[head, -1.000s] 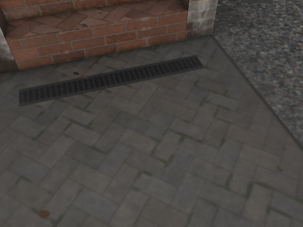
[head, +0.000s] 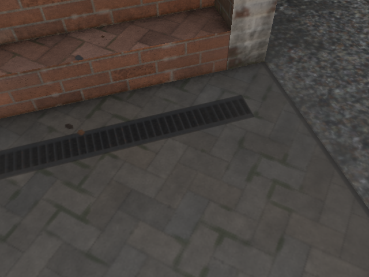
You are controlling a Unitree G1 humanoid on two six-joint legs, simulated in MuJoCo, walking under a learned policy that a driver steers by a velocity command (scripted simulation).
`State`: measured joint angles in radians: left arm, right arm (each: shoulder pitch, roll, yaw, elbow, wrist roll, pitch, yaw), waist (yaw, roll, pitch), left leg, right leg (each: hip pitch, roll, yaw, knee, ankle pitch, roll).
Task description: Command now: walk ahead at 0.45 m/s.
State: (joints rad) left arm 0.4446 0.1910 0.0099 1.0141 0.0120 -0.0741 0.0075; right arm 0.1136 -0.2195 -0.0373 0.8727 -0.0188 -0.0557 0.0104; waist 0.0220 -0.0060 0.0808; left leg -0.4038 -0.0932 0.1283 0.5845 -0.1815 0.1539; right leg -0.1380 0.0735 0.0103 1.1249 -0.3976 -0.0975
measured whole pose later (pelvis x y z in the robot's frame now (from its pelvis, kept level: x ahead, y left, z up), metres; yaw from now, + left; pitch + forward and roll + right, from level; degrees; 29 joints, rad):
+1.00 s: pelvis +0.19 -0.02 +0.02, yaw +1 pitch -2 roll +0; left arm 0.29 0.14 0.00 1.13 0.01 -0.01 0.03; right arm 0.34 -0.12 0.02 1.14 -0.01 -0.02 -0.04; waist 0.01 0.00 0.03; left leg -0.12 -0.02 0.01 0.42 -0.27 0.02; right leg -0.23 0.02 -0.06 0.41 -0.15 -0.04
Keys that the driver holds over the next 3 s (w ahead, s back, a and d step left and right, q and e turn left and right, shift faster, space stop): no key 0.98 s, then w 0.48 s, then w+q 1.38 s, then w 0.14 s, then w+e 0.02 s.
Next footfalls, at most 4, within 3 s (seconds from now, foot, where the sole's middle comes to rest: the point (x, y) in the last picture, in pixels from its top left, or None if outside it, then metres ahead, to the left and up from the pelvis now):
0.40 right None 0.28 -0.11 -0.75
0.66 left None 0.21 0.09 -0.75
1.78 left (188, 225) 0.64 0.04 -0.75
2.34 right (198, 144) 1.03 0.00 -0.75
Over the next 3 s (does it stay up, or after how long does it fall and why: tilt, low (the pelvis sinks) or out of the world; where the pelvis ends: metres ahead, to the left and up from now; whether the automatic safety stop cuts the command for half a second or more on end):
stays up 1.03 0.23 0.03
